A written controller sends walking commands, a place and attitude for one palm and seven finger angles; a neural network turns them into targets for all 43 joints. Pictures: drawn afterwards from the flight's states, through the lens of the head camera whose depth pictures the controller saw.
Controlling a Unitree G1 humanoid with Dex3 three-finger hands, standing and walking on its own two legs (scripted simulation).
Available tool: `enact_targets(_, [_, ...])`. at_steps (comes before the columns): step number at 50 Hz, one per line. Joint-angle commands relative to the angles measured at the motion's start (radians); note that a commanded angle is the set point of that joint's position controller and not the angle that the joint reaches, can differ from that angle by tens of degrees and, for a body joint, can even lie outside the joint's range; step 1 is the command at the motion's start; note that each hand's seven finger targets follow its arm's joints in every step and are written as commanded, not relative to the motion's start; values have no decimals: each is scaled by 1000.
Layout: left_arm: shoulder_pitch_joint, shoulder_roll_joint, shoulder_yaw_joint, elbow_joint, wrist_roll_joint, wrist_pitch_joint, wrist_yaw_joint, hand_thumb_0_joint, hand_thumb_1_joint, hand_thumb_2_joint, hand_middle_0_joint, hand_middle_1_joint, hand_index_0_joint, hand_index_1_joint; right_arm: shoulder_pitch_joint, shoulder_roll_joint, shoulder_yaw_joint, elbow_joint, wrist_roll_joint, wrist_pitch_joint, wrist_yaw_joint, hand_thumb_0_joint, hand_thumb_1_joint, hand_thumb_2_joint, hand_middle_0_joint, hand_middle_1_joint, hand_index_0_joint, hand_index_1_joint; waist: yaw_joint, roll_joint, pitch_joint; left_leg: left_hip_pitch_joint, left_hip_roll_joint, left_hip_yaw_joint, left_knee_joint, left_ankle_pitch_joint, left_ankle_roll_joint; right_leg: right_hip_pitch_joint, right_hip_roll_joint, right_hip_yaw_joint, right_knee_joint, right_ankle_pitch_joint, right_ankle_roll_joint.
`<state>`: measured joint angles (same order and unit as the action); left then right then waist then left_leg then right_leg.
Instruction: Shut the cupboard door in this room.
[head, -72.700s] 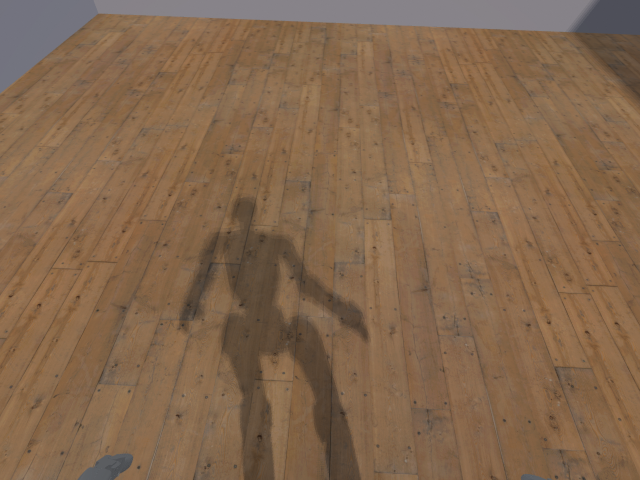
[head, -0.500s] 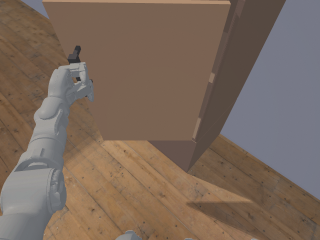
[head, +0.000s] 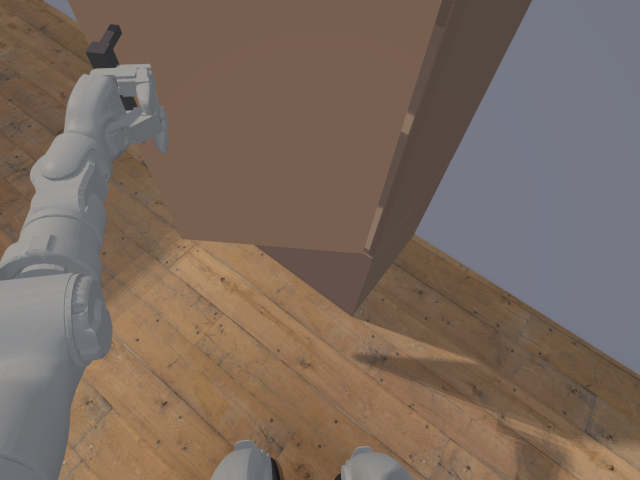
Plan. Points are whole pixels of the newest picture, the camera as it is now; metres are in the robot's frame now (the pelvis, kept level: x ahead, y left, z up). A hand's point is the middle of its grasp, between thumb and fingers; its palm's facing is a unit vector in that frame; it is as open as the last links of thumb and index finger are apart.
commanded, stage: push the door shut along its arc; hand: left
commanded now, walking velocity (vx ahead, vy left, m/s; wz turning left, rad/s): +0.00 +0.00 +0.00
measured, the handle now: (126, 87) +0.59 +0.20 +0.12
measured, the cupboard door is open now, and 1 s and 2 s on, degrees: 34 22 17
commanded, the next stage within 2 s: pull the fist back off the door in 0.94 s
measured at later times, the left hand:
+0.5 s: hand (197, 80) +0.59 +0.11 +0.13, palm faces -0.30 -0.95 -0.01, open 3.0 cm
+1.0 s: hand (216, 69) +0.61 +0.09 +0.13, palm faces -0.37 -0.93 -0.02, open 3.2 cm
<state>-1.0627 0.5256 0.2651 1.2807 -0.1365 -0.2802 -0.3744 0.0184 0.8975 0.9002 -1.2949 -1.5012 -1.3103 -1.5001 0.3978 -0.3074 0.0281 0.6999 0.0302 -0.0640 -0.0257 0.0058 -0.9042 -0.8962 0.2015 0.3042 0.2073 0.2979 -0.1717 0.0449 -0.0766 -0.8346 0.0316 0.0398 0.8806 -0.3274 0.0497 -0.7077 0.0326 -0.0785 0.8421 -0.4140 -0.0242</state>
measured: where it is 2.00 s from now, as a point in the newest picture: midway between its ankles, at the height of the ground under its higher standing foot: outside the picture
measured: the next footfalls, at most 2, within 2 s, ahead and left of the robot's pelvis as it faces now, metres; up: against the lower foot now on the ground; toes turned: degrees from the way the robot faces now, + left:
none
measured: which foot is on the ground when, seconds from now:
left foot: down 0.00-1.00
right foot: down 0.00-1.00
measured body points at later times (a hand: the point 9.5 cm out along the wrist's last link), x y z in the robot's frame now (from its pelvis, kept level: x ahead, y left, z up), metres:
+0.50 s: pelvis +0.01 +0.00 -0.01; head +0.16 +0.01 +0.41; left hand +0.60 +0.16 +0.14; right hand -0.06 -0.26 -0.11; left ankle +0.05 +0.09 -0.69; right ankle -0.01 -0.11 -0.69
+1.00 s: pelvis +0.02 +0.00 -0.03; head +0.19 +0.01 +0.39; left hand +0.62 +0.14 +0.14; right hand -0.04 -0.28 -0.12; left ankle +0.05 +0.09 -0.69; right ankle -0.01 -0.11 -0.69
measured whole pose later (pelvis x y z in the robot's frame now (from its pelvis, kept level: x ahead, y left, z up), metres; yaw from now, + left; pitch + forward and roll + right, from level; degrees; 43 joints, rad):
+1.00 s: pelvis +0.02 +0.00 -0.03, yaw -1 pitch +26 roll -4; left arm -1.48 0.64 0.20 1.42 -0.03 -0.15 -0.45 0.00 0.97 0.97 -1.29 -1.50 -1.30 -1.50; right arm 0.41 -0.30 0.03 0.74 -0.03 -0.07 -0.03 0.00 -0.90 -0.90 0.20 0.30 0.21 0.30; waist -0.28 0.06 -0.07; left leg -1.09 0.05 0.01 1.03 -0.40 0.04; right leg -0.94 0.05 -0.10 0.96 -0.48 -0.03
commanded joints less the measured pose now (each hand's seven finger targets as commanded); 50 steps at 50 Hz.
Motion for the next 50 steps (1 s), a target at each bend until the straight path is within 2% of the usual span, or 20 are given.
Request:
enact_targets(1, [-608, 176, 8, -174, -16, -52, -18, 0, 900, 900, -1300, -1500, -1300, -1500, 150, -189, -68, -37, -5, -23, -16, 0, -900, -900, 200, 300, 200, 300, -71, 70, -403, 501, 8, -151, -62, 183, -8, -129, 20, 54, -121, 171, 3])
enact_targets(5, [-682, 158, -14, -165, -8, -41, -19, 0, 900, 900, -1300, -1500, -1300, -1500, 172, -190, -67, -25, -12, -31, -18, 0, -900, -900, 200, 300, 200, 300, -94, 86, -425, 516, 9, -164, -43, 199, -7, -174, 20, 46, -105, 165, 1])
enact_targets(6, [-695, 183, 1, -155, -2, -38, -18, 0, 900, 900, -1300, -1500, -1300, -1500, 172, -193, -66, -23, -12, -32, -17, 0, -900, -900, 200, 300, 200, 300, -90, 105, -434, 509, 11, -162, -39, 192, -9, -180, 19, 50, -104, 161, 3])
enact_targets(7, [-692, 209, 21, -122, 3, -27, -15, 0, 900, 900, -1300, -1500, -1300, -1500, 182, -195, -64, -22, -13, -29, -18, 0, -900, -900, 200, 300, 200, 300, -96, 67, -427, 486, 12, -165, -36, 194, -7, -172, 21, 46, -99, 164, 2])
enact_targets(9, [-713, 257, 44, -95, 12, -15, -13, 0, 900, 900, -1300, -1500, -1300, -1500, 194, -198, -60, -24, -14, -27, -20, 0, -900, -900, 200, 300, 200, 300, -101, 50, -419, 425, 7, -151, -26, 180, -1, -150, 21, 55, -99, 168, 7])
enact_targets(11, [-753, 294, 60, -103, 33, -22, -10, 0, 900, 900, -1300, -1500, -1300, -1500, 205, -197, -57, -29, -17, -29, -22, 0, -900, -900, 200, 300, 200, 300, -101, 75, -465, 425, 5, -151, -10, 202, 0, -153, 21, 57, -83, 180, 8])
enact_targets(12, [-762, 298, 53, -102, 46, -23, -8, 0, 900, 900, -1300, -1500, -1300, -1500, 209, -195, -56, -27, -21, -27, -22, 0, -900, -900, 200, 300, 200, 300, -102, 114, -469, 436, 7, -155, -1, 218, -3, -171, 21, 54, -75, 185, 4])
enact_targets(17, [-784, 338, 79, -118, 70, -25, -23, 0, 900, 900, -1300, -1500, -1300, -1500, 243, -195, -63, -32, -33, -15, -18, 0, -900, -900, 200, 300, 200, 300, -104, 143, -562, 489, 10, -161, 32, 334, -8, -167, 30, 49, -52, 260, 1])
enact_targets(19, [-773, 292, 45, -88, 73, -2, -36, 0, 900, 900, -1300, -1500, -1300, -1500, 249, -193, -66, -33, -34, -8, -16, 0, -900, -900, 200, 300, 200, 300, -113, 136, -556, 481, 7, -155, 41, 342, -6, -179, 33, 47, -54, 275, 3])
enact_targets(21, [-785, 332, 76, -67, 77, 14, -41, 0, 900, 900, -1300, -1500, -1300, -1500, 267, -200, -66, -31, -32, 0, -20, 0, -900, -900, 200, 300, 200, 300, -121, 109, -541, 460, 8, -149, 46, 350, -2, -178, 37, 49, -54, 293, 8])
enact_targets(24, [-820, 280, 28, -57, 80, 40, -49, 0, 900, 900, -1300, -1500, -1300, -1500, 277, -195, -67, -22, -38, 9, -21, 0, -900, -900, 200, 300, 200, 300, -144, 98, -501, 431, 6, -146, 48, 330, 2, -188, 39, 43, -61, 288, 9])
enact_targets(25, [-842, 262, 20, -73, 76, 35, -48, 0, 900, 900, -1300, -1500, -1300, -1500, 285, -193, -67, -14, -41, 9, -21, 0, -900, -900, 200, 300, 200, 300, -149, 114, -504, 456, 7, -153, 47, 350, 2, -202, 40, 38, -60, 286, 6])
enact_targets(28, [-845, 288, 37, -106, 72, 30, -62, 0, 900, 900, -1300, -1500, -1300, -1500, 288, -199, -72, -13, -45, 9, -18, 0, -900, -900, 200, 300, 200, 300, -138, 156, -552, 489, 7, -150, 62, 391, -1, -209, 43, 41, -53, 309, 1])
enact_targets(30, [-859, 254, 15, -86, 66, 35, -71, 0, 900, 900, -1300, -1500, -1300, -1500, 291, -195, -70, 4, -49, 10, -20, 0, -900, -900, 200, 300, 200, 300, -154, 149, -523, 487, 6, -151, 64, 399, 3, -221, 44, 35, -55, 310, 0])
enact_targets(33, [-880, 281, 21, -83, 70, 40, -81, 0, 900, 900, -1300, -1500, -1300, -1500, 290, -199, -70, 8, -46, 8, -21, 0, -900, -900, 200, 300, 200, 300, -156, 154, -527, 465, 6, -144, 76, 380, 4, -221, 45, 36, -49, 312, 3])
enact_targets(34, [-887, 252, 2, -66, 72, 50, -81, 0, 900, 900, -1300, -1500, -1300, -1500, 281, -195, -67, 13, -49, 6, -20, 0, -900, -900, 200, 300, 200, 300, -159, 170, -515, 458, 2, -142, 80, 376, 4, -229, 46, 34, -47, 310, 1])
enact_targets(35, [-895, 263, 15, -71, 72, 48, -77, 0, 900, 900, -1300, -1500, -1300, -1500, 291, -195, -68, 18, -51, 6, -21, 0, -900, -900, 200, 300, 200, 300, -166, 147, -517, 463, 4, -145, 83, 388, 8, -228, 48, 30, -45, 315, 1])
enact_targets(37, [-904, 256, 0, -55, 82, 52, -78, 0, 900, 900, -1300, -1500, -1300, -1500, 285, -195, -67, 24, -51, 6, -23, 0, -900, -900, 200, 300, 200, 300, -171, 175, -517, 462, 6, -143, 96, 393, 6, -248, 47, 30, -37, 313, 1])
enact_targets(46, [-1003, 193, -42, -112, 77, 57, -93, 0, 900, 900, -1300, -1500, -1300, -1500, 279, -197, -77, 43, -53, -12, -22, 0, -900, -900, 200, 300, 200, 300, -187, 218, -608, 533, 6, -151, 137, 463, 9, -309, 55, 23, 0, 332, 0])
enact_targets(50, [-1015, 148, -65, -68, 78, 84, -82, 0, 900, 900, -1300, -1500, -1300, -1500, 278, -194, -70, 60, -57, -10, -26, 0, -900, -900, 200, 300, 200, 300, -209, 187, -545, 500, 8, -152, 134, 430, 14, -337, 56, 8, -1, 299, -1])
